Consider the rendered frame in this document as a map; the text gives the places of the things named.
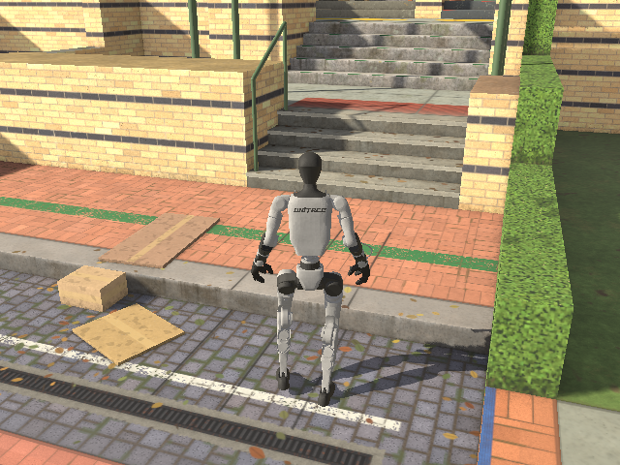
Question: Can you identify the left robot hand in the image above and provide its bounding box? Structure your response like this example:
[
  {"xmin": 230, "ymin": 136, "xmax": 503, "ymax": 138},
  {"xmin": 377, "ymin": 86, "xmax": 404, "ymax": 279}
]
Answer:
[{"xmin": 251, "ymin": 262, "xmax": 273, "ymax": 283}]

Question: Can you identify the robot right forearm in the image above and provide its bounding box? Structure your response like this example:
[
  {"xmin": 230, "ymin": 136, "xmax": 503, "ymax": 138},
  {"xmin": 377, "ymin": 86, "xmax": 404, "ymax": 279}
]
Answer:
[{"xmin": 349, "ymin": 232, "xmax": 368, "ymax": 268}]

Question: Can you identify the robot torso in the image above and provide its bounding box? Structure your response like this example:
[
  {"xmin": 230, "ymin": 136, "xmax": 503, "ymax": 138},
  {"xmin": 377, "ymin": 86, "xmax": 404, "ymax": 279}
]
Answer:
[{"xmin": 288, "ymin": 190, "xmax": 332, "ymax": 291}]

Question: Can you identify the right robot hand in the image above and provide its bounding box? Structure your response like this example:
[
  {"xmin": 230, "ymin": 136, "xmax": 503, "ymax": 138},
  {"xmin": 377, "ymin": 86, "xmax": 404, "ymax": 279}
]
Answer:
[{"xmin": 348, "ymin": 264, "xmax": 370, "ymax": 285}]

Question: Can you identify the robot left shin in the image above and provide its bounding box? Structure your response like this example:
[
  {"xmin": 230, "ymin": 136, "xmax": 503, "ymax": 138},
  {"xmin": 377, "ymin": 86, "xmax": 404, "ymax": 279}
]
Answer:
[{"xmin": 277, "ymin": 311, "xmax": 291, "ymax": 377}]

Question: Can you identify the robot left forearm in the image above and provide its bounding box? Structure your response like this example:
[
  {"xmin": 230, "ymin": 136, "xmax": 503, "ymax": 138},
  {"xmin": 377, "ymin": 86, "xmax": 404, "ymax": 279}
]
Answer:
[{"xmin": 254, "ymin": 233, "xmax": 273, "ymax": 266}]

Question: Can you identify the robot left upper arm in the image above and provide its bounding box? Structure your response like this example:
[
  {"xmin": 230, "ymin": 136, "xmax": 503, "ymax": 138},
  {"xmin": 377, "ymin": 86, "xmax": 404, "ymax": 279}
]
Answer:
[{"xmin": 263, "ymin": 195, "xmax": 290, "ymax": 247}]

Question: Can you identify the robot right upper arm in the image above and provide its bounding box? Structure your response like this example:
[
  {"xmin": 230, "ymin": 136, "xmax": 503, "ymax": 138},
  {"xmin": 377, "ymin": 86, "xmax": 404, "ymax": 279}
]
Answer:
[{"xmin": 330, "ymin": 195, "xmax": 357, "ymax": 248}]

